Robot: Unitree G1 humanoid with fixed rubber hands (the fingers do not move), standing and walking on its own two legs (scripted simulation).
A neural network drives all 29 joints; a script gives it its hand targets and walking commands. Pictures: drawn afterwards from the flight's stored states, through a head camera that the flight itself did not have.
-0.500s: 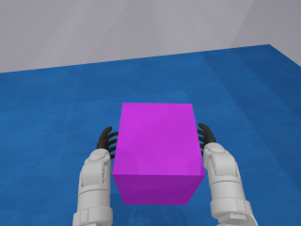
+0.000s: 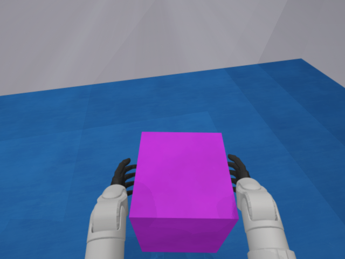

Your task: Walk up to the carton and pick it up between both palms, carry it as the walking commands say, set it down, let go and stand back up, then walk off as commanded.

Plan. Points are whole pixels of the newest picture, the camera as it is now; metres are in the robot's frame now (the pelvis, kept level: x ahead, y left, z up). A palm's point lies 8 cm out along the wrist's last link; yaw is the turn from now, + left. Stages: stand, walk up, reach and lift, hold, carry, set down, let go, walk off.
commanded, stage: reach and lift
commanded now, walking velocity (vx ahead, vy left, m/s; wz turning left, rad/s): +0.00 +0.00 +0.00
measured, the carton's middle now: (180, 194) +0.29 +0.00 -0.02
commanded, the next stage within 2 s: hold in 0.06 s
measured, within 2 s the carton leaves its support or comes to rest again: neither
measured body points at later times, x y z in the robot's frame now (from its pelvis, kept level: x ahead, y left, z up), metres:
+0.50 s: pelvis -0.02 +0.00 -0.01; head -0.06 -0.01 +0.44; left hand +0.27 +0.15 +0.04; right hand +0.28 -0.15 +0.03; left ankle -0.01 +0.11 -0.74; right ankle +0.03 -0.13 -0.74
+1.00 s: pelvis -0.03 -0.01 -0.03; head -0.05 +0.00 +0.42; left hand +0.28 +0.15 +0.06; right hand +0.30 -0.14 +0.05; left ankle -0.01 +0.11 -0.74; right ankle +0.03 -0.13 -0.74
